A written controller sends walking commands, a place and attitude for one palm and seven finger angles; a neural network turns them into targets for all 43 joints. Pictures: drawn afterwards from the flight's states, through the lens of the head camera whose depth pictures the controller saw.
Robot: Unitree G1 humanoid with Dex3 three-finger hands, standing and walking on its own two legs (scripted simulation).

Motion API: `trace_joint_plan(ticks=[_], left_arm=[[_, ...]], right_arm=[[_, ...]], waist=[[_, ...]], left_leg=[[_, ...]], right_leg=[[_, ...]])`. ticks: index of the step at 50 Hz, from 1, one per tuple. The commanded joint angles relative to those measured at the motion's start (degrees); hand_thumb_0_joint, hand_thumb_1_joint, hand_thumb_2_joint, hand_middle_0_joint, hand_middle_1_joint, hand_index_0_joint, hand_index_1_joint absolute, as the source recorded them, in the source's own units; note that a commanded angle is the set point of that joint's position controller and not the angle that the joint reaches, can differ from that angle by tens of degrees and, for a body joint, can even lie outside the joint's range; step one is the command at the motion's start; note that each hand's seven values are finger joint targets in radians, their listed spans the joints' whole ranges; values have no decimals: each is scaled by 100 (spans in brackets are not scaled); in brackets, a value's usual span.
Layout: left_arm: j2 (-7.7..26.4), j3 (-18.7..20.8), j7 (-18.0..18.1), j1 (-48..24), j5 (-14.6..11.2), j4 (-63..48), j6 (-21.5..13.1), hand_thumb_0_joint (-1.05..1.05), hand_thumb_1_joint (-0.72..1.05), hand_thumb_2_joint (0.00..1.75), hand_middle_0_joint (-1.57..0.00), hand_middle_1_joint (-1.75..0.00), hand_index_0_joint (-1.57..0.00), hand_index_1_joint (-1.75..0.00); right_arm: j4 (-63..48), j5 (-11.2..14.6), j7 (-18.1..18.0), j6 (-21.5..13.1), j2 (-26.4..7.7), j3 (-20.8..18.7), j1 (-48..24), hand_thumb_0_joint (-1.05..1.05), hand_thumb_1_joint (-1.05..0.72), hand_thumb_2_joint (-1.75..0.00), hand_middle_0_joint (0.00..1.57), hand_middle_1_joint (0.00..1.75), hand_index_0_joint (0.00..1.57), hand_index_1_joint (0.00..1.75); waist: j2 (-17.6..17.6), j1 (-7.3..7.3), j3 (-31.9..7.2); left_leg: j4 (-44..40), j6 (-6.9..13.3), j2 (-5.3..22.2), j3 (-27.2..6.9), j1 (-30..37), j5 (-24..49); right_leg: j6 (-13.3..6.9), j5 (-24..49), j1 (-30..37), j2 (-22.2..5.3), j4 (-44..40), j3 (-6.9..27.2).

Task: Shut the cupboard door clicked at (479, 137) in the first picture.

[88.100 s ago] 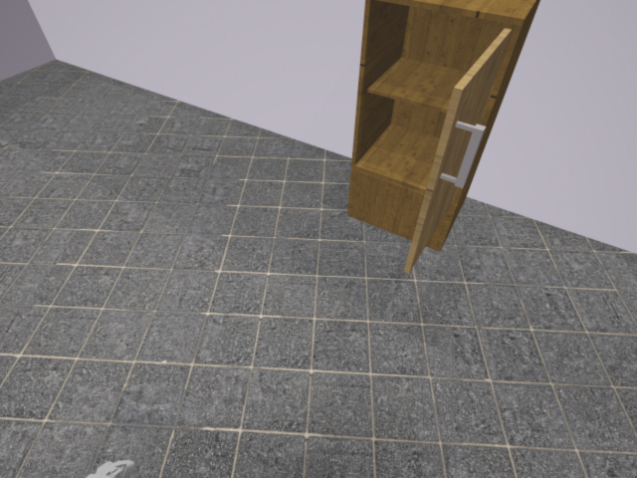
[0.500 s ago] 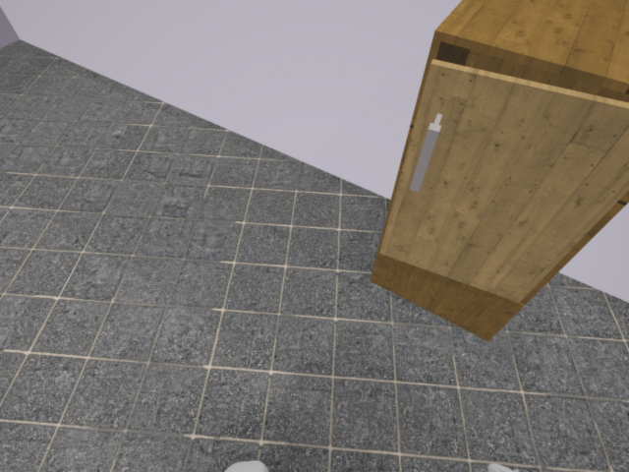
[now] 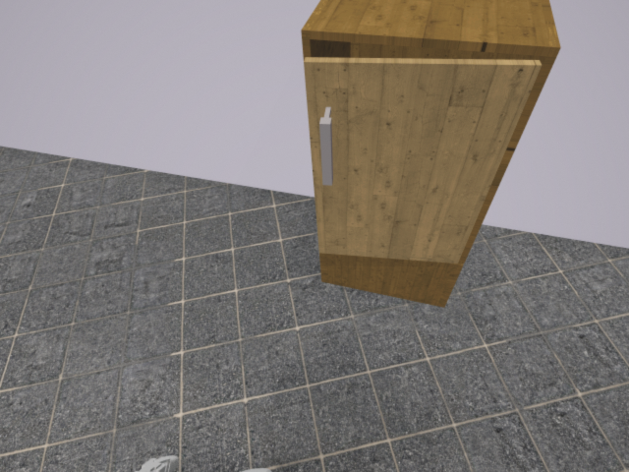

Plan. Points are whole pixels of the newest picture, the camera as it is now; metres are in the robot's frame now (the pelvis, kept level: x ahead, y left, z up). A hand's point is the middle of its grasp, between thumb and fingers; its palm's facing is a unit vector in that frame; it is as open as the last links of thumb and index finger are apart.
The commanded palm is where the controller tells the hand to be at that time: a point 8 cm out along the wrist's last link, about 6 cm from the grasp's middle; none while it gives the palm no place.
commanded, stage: take the last steps up to it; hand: left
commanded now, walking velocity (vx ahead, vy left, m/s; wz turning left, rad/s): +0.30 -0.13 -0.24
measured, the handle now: (327, 147) +0.72 +0.00 -0.04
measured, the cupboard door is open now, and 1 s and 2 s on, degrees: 8 8 8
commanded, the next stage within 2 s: come to a stop and stand still in 0.78 s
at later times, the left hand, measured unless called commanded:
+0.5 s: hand out of the picture +0.14 +0.19 -0.16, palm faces -0.09 -0.99 -0.14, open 7.4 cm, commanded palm none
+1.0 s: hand (299, 361) +0.31 +0.05 -0.15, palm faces -0.12 -0.97 -0.21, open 7.2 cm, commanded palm none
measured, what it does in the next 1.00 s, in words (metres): walks ahead: left foot, then right foot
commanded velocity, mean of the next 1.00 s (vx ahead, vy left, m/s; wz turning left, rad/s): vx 0.17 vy -0.05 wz -0.08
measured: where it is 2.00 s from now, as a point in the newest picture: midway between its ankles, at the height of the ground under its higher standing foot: (375, 466)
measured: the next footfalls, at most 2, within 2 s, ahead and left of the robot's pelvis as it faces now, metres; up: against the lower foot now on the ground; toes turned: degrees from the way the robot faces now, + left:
left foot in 0.30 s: +0.11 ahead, +0.11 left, +0.00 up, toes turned +2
right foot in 0.74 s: +0.23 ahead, -0.20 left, +0.00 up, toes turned -9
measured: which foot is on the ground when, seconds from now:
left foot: up 0.00-0.28, down 0.30-0.74, up 0.76-1.00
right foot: down 0.00-0.30, up 0.32-0.72, down 0.74-1.00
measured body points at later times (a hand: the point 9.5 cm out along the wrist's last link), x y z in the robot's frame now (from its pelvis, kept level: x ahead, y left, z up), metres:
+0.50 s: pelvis +0.09 +0.00 +0.02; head +0.10 +0.03 +0.46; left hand +0.15 +0.24 -0.15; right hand +0.06 -0.24 -0.12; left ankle +0.07 +0.11 -0.73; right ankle +0.07 -0.15 -0.64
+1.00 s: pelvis +0.22 -0.12 +0.01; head +0.24 -0.13 +0.46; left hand +0.31 +0.10 -0.14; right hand +0.22 -0.35 -0.15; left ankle +0.24 +0.00 -0.68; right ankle +0.23 -0.19 -0.73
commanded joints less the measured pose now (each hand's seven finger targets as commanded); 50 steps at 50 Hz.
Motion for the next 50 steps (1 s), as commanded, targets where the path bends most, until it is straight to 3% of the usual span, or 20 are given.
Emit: trace_joint_plan(ticks=[1,3,10,13,14,15,16,17,20,24,30,33,35,36,37,38,39,40,44,50], left_arm=[[1034,273,181,314,-31,-182,-103,0,90,90,-20,-30,-20,-30],[947,249,146,320,-31,-169,-174,0,90,90,-20,-30,-20,-30],[1037,320,87,605,51,75,-264,0,90,90,-20,-30,-20,-30],[948,325,31,375,-27,132,-237,0,90,90,-20,-30,-20,-30],[647,264,3,417,-63,107,-224,0,90,90,-20,-30,-20,-30],[241,176,-50,547,-88,13,-218,0,90,90,-20,-30,-20,-30],[475,191,-62,195,-13,-188,-206,0,90,90,-20,-30,-20,-30],[645,267,-105,92,59,-193,-180,0,90,90,-20,-30,-20,-30],[582,314,-203,177,105,36,-127,0,90,90,-20,-30,-20,-30],[268,219,-200,363,32,156,-87,0,90,90,-20,-30,-20,-30],[193,104,-188,-359,2,-13,-134,0,90,90,-20,-30,-20,-30],[255,145,-178,-181,0,74,-177,0,90,90,-20,-30,-20,-30],[496,224,-142,653,3,345,-233,0,90,90,-20,-30,-20,-30],[762,303,-105,1433,29,588,-316,0,90,90,-20,-30,-20,-30],[1351,438,-9,2134,68,829,-398,0,90,90,-20,-30,-20,-30],[1502,418,41,2126,-55,847,-400,0,90,90,-20,-30,-20,-30],[1302,362,73,1617,-77,717,-373,0,90,90,-20,-30,-20,-30],[1008,296,126,1153,-60,658,-396,0,90,90,-20,-30,-20,-30],[350,58,170,393,-47,484,-479,0,90,90,-20,-30,-20,-30],[427,19,286,548,-11,601,-482,0,90,90,-20,-30,-20,-30]], right_arm=[[-444,-71,48,-197,-406,-78,-128,0,-90,-90,20,30,20,30],[-400,-108,116,-216,-329,-79,-142,0,-90,-90,20,30,20,30],[-530,-103,172,-392,-138,-90,-378,0,-90,-90,20,30,20,30],[-197,-109,81,-547,-157,-55,512,0,-90,-90,20,30,20,30],[-25,-128,21,-607,-444,-100,1007,0,-90,-90,20,30,20,30],[88,-215,-9,-634,-1066,-245,1555,0,-90,-90,20,30,20,30],[28,-211,-74,-590,-1272,-253,1714,0,-90,-90,20,30,20,30],[-93,-187,-73,-562,-1140,-203,1361,0,-90,-90,20,30,20,30],[-197,-155,-104,-664,-558,-8,754,0,-90,-90,20,30,20,30],[13,-128,-101,-735,-484,1,1033,0,-90,-90,20,30,20,30],[230,-156,-20,-651,-412,-55,1287,0,-90,-90,20,30,20,30],[271,-156,-12,-602,-546,-112,1098,0,-90,-90,20,30,20,30],[262,-106,9,-566,-533,-115,865,0,-90,-90,20,30,20,30],[270,-63,50,-582,-395,-74,831,0,-90,-90,20,30,20,30],[202,24,104,-596,85,9,986,0,-90,-90,20,30,20,30],[69,42,68,-547,66,27,941,0,-90,-90,20,30,20,30],[81,32,79,-529,78,-18,838,0,-90,-90,20,30,20,30],[145,5,65,-507,146,-38,756,0,-90,-90,20,30,20,30],[406,-82,76,-379,312,25,984,0,-90,-90,20,30,20,30],[345,35,32,-258,452,160,505,0,-90,-90,20,30,20,30]], waist=[[-1683,190,-432],[-1455,146,-384],[-1235,264,-29],[-926,-176,-197],[-123,-352,-364],[1601,-490,-509],[1227,-603,-303],[498,-397,113],[470,-55,538],[388,25,35],[589,-190,300],[540,-30,220],[222,397,-107],[-399,769,-576],[-2101,970,-1149],[-2157,818,-1234],[-1505,640,-690],[-1678,414,-633],[-1041,-114,-561],[-597,81,-633]], left_leg=[[1359,-110,50,-319,-1321,457],[1073,-138,-10,-163,-1067,786],[-989,-13,-93,5,-435,535],[-2529,19,-287,262,1265,1581],[-3065,109,151,-369,2175,1240],[-3745,578,1705,-2580,2745,203],[-4356,1036,2508,-3511,2325,-489],[-4478,1140,2436,-3187,1736,-724],[-4430,753,1690,-1745,982,764],[-4050,812,1306,-451,1739,2845],[-3882,883,1238,56,1577,3313],[-3602,860,1344,45,1368,3157],[-2713,685,1124,264,925,3249],[-1580,484,694,566,443,2917],[150,284,-171,822,-677,388],[1394,352,-318,103,-913,-866],[1814,411,-119,-227,-1170,-373],[1932,373,6,-322,-1091,77],[1134,201,157,-309,-351,867],[-956,-5,-136,-256,83,864]], right_leg=[[-979,2086,996,-1373,-1659,1389],[-904,1343,673,-1177,-1827,1181],[-1182,-339,406,-1287,-2122,1727],[-836,-377,-353,-833,-1367,1381],[-558,-531,-1070,-434,-454,1049],[-186,-1086,-2185,271,1330,279],[-134,-1350,-2531,161,2454,382],[-129,-946,-2602,-191,2927,606],[42,122,-2409,-374,3360,535],[200,623,-2361,-339,2859,257],[140,848,-1743,-327,1004,-301],[27,802,-920,-199,433,-407],[-91,956,437,-35,-147,-425],[-211,880,1558,-250,-568,-12],[-659,716,2549,-1678,-1249,1862],[-974,833,2141,-2285,-1965,2770],[-1042,602,1641,-2163,-2117,2364],[-913,1140,1266,-1972,-2059,2175],[-834,2548,250,-1411,-1945,506],[-888,4984,668,-1649,-1469,669]])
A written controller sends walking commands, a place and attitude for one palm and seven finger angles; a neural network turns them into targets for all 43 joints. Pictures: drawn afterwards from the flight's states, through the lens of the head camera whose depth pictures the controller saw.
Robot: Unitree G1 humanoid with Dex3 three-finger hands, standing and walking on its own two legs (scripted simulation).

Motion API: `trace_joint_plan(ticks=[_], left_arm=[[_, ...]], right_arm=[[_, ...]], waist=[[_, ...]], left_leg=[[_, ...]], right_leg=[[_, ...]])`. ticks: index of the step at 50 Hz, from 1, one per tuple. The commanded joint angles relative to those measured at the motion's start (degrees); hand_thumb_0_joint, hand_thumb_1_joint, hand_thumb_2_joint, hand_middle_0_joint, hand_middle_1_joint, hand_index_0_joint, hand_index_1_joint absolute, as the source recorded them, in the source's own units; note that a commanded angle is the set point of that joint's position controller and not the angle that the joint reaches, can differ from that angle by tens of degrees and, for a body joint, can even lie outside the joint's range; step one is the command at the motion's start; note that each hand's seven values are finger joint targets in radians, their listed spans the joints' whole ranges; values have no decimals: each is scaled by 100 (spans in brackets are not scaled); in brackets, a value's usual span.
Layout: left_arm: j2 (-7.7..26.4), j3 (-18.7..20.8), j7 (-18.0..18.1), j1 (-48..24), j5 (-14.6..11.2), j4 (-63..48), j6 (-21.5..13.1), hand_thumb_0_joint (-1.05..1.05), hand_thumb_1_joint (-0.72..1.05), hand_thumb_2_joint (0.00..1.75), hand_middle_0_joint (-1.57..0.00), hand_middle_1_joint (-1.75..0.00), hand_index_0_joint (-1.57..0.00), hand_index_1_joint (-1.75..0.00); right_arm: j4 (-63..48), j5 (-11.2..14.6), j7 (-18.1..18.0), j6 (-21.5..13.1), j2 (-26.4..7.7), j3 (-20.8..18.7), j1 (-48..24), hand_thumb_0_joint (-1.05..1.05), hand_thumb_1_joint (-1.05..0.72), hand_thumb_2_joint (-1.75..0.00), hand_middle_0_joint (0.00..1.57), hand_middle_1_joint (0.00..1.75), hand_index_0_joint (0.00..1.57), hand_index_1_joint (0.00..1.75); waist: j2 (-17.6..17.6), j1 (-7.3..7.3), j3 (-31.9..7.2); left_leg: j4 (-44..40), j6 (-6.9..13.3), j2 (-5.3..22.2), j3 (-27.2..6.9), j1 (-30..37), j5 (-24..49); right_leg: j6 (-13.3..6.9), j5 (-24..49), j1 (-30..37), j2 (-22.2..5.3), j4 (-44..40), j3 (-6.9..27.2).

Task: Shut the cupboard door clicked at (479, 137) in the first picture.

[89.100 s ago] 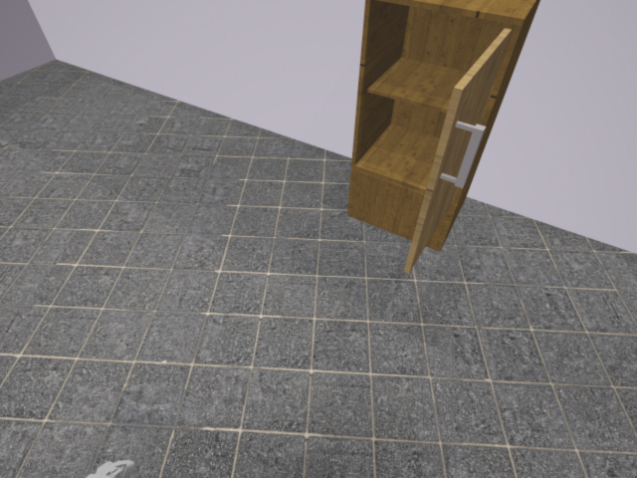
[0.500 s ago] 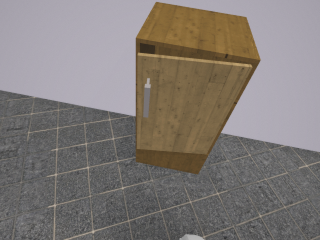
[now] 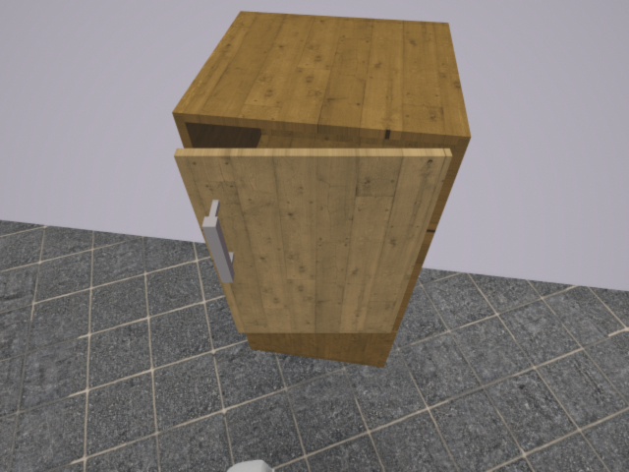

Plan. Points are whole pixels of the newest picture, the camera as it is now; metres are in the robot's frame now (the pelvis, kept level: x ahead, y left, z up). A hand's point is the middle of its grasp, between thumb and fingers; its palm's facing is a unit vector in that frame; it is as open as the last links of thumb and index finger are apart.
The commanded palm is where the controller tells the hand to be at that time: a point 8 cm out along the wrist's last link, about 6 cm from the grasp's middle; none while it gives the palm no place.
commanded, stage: come to a stop and stand still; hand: left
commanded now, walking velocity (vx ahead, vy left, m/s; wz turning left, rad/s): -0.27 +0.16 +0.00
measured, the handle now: (221, 243) +0.48 +0.18 -0.05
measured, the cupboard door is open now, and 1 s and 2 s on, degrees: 8 8 8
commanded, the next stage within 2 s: look again from close up in 1.38 s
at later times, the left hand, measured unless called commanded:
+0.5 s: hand out of the picture +0.01 +0.21 -0.18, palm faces +0.02 -0.97 -0.24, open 7.4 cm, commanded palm none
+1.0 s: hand out of the picture +0.01 +0.14 -0.18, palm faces +0.02 -0.99 -0.13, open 7.3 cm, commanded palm none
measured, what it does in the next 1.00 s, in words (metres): steps on the spot: left foot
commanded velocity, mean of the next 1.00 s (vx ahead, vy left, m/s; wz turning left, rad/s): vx -0.02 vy -0.01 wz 0.00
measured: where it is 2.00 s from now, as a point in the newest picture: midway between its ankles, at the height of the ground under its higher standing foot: outside the picture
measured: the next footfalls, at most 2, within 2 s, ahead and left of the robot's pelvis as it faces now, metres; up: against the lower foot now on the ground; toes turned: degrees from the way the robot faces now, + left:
left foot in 0.16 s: +0.09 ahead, +0.11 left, +0.00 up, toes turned +0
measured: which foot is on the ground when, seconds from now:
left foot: up 0.00-0.14, down 0.16-1.00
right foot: down 0.00-1.00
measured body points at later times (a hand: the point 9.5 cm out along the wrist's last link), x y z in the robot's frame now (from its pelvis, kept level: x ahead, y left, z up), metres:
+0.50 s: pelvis +0.00 +0.02 -0.01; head +0.03 +0.01 +0.44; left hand +0.01 +0.26 -0.16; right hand +0.07 -0.22 -0.16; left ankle +0.05 +0.11 -0.74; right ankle -0.03 -0.09 -0.74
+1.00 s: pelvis +0.02 -0.01 +0.00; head +0.04 +0.00 +0.45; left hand +0.01 +0.19 -0.16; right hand -0.04 -0.21 -0.16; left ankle +0.05 +0.11 -0.74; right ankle -0.03 -0.09 -0.74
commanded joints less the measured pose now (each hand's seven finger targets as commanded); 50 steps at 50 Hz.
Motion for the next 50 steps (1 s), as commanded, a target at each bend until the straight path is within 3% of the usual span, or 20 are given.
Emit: trace_joint_plan(ticks=[1,4,6,8,9,10,11,13,15,17,21,23,24,26,27,29,31,36,44,50], left_arm=[[746,102,100,383,9,-113,-28,0,90,90,-20,-30,-20,-30],[852,157,133,388,-12,-85,85,0,90,90,-20,-30,-20,-30],[887,180,144,332,-15,-103,150,0,90,90,-20,-30,-20,-30],[802,176,167,368,-26,-168,226,0,90,90,-20,-30,-20,-30],[724,158,181,416,-22,-206,259,0,90,90,-20,-30,-20,-30],[632,142,201,473,24,-250,302,0,90,90,-20,-30,-20,-30],[628,127,184,441,4,-259,339,0,90,90,-20,-30,-20,-30],[602,116,153,468,-17,-274,400,0,90,90,-20,-30,-20,-30],[585,106,124,555,-13,-268,427,0,90,90,-20,-30,-20,-30],[612,127,97,591,1,-271,469,0,90,90,-20,-30,-20,-30],[490,101,40,843,48,-182,495,0,90,90,-20,-30,-20,-30],[477,77,24,941,64,-84,451,0,90,90,-20,-30,-20,-30],[528,58,27,939,70,-68,404,0,90,90,-20,-30,-20,-30],[624,-2,8,773,37,-18,286,0,90,90,-20,-30,-20,-30],[630,-26,9,677,17,14,218,0,90,90,-20,-30,-20,-30],[600,-69,14,480,-18,48,165,0,90,90,-20,-30,-20,-30],[565,-85,21,531,-31,125,138,0,90,90,-20,-30,-20,-30],[480,-114,52,799,-55,343,164,0,90,90,-20,-30,-20,-30],[298,-111,92,1048,-99,530,163,0,90,90,-20,-30,-20,-30],[228,-103,123,1164,-85,544,159,0,90,90,-20,-30,-20,-30]], right_arm=[[-58,55,14,115,-91,58,481,0,-90,-90,20,30,20,30],[-138,50,2,224,-333,-20,289,0,-90,-90,20,30,20,30],[-159,29,5,231,-428,-63,256,0,-90,-90,20,30,20,30],[-220,-1,-15,197,-610,-97,229,0,-90,-90,20,30,20,30],[-265,-27,-39,180,-698,-104,151,0,-90,-90,20,30,20,30],[-294,-45,-38,182,-760,-118,107,0,-90,-90,20,30,20,30],[-363,-43,-58,162,-755,-88,-42,0,-90,-90,20,30,20,30],[-441,-25,-88,143,-832,-77,-192,0,-90,-90,20,30,20,30],[-473,-13,-114,102,-853,-73,-274,0,-90,-90,20,30,20,30],[-504,-23,-129,100,-916,-86,-341,0,-90,-90,20,30,20,30],[-498,-29,-110,99,-929,-96,-512,0,-90,-90,20,30,20,30],[-454,-12,-73,110,-868,-89,-527,0,-90,-90,20,30,20,30],[-424,-4,-46,110,-760,-77,-473,0,-90,-90,20,30,20,30],[-309,8,-1,90,-541,-11,-293,0,-90,-90,20,30,20,30],[-207,2,4,81,-480,12,-189,0,-90,-90,20,30,20,30],[6,-12,31,52,-420,55,91,0,-90,-90,20,30,20,30],[185,-11,31,0,-392,92,263,0,-90,-90,20,30,20,30],[441,-5,-11,-2,-302,176,452,0,-90,-90,20,30,20,30],[624,6,-99,-93,-215,216,791,0,-90,-90,20,30,20,30],[672,27,-128,-119,-183,201,889,0,-90,-90,20,30,20,30]], waist=[[-481,100,-528],[-835,108,-422],[-813,78,-299],[-433,102,-248],[-157,150,-219],[-31,186,-72],[259,230,-112],[630,270,-264],[530,306,-411],[481,285,-538],[246,350,-583],[-6,345,-321],[-296,300,-197],[-568,121,-176],[-981,46,-235],[-1042,-76,-112],[-646,-58,-37],[-225,45,625],[-129,151,239],[-296,170,133]], left_leg=[[-1102,-93,-61,-199,475,26],[-1590,-70,-105,-300,816,258],[-2041,9,-47,-392,1093,974],[-2262,239,366,-697,1523,2720],[-2330,377,593,-829,1523,3208],[-2479,475,768,-891,1342,3231],[-2679,611,811,-1078,1248,3467],[-3153,859,1042,-1322,1061,3396],[-3342,1044,1190,-1442,1132,3239],[-3437,1153,1273,-1524,1114,2720],[-3552,1107,1157,-1466,862,1221],[-3578,801,805,-1350,537,46],[-3506,600,497,-1228,569,-294],[-3260,322,98,-810,1142,95],[-2964,255,3,-578,1511,493],[-2877,222,-19,-511,1880,884],[-3048,234,66,-527,1862,1063],[-3260,219,69,-550,1484,1066],[-3350,252,152,-632,1449,1522],[-3222,289,199,-643,1578,1912]], right_leg=[[-643,4220,528,-1911,-293,1282],[-587,3537,388,-1942,-171,1376],[-436,3026,189,-1866,18,1386],[-126,2020,-205,-1484,219,1175],[15,1579,-209,-1211,306,1020],[109,944,-204,-1010,374,893],[174,748,-125,-826,552,772],[312,-353,180,-556,968,594],[337,-1148,154,-467,1304,681],[350,-1419,68,-411,1600,790],[364,-1045,209,-366,1387,861],[334,-614,452,-420,495,1020],[273,-747,334,-543,-10,1284],[124,-1284,-193,-870,-613,1663],[85,-1425,-416,-966,-882,1771],[58,-1576,-726,-1023,-1131,1722],[136,-1239,-531,-915,-1068,1550],[142,-1076,-439,-868,-1092,1469],[138,-162,277,-797,-767,1272],[135,322,420,-792,-650,1177]])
